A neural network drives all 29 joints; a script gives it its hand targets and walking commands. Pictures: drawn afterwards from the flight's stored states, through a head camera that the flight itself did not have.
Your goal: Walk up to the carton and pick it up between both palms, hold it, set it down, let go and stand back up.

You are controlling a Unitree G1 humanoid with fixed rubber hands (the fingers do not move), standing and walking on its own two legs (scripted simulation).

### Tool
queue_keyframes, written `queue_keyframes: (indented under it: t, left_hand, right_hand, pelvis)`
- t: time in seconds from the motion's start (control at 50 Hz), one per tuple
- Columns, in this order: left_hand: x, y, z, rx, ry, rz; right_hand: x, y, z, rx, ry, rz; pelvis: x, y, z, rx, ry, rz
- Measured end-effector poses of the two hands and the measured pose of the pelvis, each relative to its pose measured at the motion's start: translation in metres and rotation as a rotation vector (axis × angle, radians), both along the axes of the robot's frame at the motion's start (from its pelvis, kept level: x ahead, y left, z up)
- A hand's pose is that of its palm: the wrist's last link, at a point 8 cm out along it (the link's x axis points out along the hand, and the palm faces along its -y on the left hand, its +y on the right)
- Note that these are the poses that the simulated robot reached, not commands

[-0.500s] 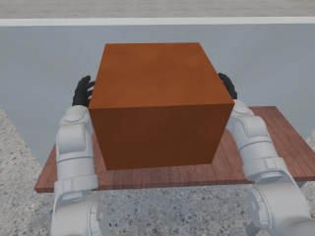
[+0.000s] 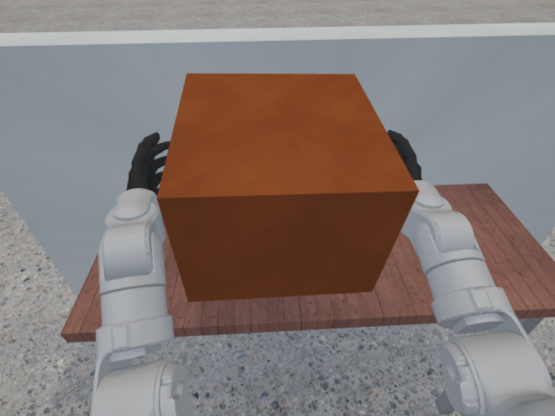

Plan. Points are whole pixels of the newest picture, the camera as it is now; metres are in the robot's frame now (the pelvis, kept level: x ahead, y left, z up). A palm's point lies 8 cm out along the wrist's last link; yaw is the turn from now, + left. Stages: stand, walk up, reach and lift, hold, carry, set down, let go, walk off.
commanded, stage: hold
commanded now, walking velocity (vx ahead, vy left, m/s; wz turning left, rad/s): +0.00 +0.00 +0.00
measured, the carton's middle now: (277, 180) +0.40 +0.00 +0.17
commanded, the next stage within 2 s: set down in 0.12 s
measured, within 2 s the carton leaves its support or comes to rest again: neither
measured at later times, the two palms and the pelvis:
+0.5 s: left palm (142, 185) +0.38 +0.18 +0.20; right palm (394, 190) +0.37 -0.18 +0.17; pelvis +0.01 +0.00 +0.00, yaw +0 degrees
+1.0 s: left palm (166, 196) +0.40 +0.16 +0.16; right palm (398, 201) +0.38 -0.19 +0.13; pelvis +0.02 +0.00 +0.00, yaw +1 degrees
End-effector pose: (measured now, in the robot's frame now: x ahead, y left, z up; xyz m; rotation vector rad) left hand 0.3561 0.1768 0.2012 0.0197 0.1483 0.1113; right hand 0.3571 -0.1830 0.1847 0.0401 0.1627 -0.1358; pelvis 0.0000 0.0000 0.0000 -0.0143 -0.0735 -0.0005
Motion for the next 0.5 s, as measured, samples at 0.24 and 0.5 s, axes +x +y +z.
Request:
queue_keyframes:
  t: [0.24,0.5]
  left_hand:
    - [0.001,0.002,0.006,-0.017,-0.012,-0.002]
    - [0.019,0.008,-0.002,0.018,-0.070,-0.045]
  right_hand:
    - [0.000,0.001,0.006,0.021,-0.012,-0.008]
    - [0.009,0.008,-0.018,-0.041,-0.085,-0.022]
  pelvis:
    - [-0.005,-0.001,0.000,0.003,-0.002,0.005]
    - [0.006,0.001,0.000,0.011,-0.063,0.005]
